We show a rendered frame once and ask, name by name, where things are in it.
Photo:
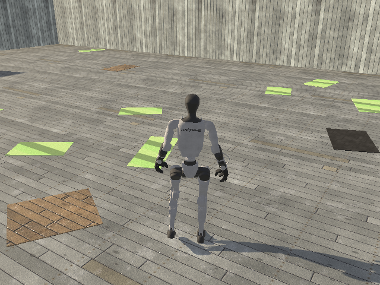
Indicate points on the robot right upper arm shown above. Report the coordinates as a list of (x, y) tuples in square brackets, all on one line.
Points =
[(213, 136)]

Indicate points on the robot right hand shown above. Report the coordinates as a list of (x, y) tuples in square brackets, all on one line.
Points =
[(222, 172)]

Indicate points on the robot torso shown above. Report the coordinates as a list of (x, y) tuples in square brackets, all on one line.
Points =
[(190, 144)]

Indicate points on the robot right forearm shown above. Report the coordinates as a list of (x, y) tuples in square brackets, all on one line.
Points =
[(220, 159)]

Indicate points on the robot left forearm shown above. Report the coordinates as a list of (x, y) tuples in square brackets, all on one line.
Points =
[(161, 155)]

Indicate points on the robot left hand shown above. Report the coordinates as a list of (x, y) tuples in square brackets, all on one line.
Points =
[(163, 164)]

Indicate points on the robot right thigh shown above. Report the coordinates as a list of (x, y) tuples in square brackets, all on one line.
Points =
[(203, 179)]

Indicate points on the robot left upper arm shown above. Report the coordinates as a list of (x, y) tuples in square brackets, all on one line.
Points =
[(173, 124)]

